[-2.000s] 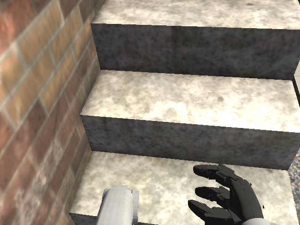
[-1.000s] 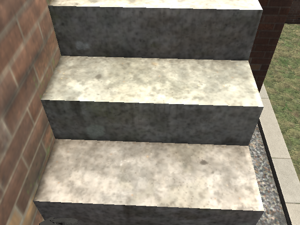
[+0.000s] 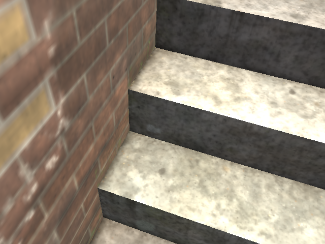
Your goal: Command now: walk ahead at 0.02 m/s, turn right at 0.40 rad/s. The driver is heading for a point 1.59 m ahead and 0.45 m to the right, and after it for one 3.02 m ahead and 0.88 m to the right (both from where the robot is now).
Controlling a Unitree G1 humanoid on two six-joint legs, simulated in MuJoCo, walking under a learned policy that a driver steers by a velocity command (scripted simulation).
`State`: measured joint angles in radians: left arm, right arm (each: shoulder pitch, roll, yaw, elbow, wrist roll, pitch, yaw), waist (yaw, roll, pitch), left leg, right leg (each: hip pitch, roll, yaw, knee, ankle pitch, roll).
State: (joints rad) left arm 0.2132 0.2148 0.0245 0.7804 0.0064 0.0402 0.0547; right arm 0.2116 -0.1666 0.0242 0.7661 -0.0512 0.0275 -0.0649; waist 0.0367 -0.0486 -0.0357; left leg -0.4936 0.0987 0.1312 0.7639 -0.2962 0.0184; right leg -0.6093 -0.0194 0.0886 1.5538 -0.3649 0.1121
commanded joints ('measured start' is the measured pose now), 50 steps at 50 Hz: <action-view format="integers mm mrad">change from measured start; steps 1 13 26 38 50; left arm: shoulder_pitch -43 -35 -108 -208 196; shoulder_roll -34 233 117 -8 132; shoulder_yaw -34 67 37 -29 39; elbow -143 -228 -304 -324 -205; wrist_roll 15 58 -11 -85 8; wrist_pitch -7 -6 4 -41 -73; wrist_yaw -10 -40 3 -38 -55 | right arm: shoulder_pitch -39 -146 9 124 -22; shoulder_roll -110 -146 -101 -178 -185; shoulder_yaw -32 -70 -47 -112 -43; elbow -78 -87 -95 -55 -45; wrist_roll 9 30 63 77 86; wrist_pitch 2 -9 0 34 -96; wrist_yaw -51 -17 -20 -35 77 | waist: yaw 24 64 -10 -120 59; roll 172 -136 -243 218 -176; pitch -62 -99 -89 178 -53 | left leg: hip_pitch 171 -266 53 247 -162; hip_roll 195 -11 -95 44 -57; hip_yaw -200 -100 -155 -174 -140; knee -333 475 -9 -562 148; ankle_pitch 204 -216 -197 -334 -137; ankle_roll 154 -131 -57 236 63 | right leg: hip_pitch -107 402 394 45 901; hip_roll -23 -313 -134 18 -334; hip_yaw -34 539 326 -187 360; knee -135 -1217 -1132 -693 -1287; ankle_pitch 124 154 321 -139 467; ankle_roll -1 -421 -296 -11 -271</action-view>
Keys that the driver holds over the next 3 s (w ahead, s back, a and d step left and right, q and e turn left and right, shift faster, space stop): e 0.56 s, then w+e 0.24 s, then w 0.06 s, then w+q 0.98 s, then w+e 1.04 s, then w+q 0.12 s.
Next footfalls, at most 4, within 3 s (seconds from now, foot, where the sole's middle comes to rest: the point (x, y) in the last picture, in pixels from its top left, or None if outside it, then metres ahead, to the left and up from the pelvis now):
0.20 right None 0.05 -0.14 -0.75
0.58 left None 0.08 0.09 -0.74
0.90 right None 0.02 -0.14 -0.75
1.40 left None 0.25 0.05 -0.55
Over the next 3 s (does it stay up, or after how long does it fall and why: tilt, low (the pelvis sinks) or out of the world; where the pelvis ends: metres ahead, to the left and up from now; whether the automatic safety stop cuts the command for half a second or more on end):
stays up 0.79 -0.27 0.68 its command is cut before an obstacle after 1.9 s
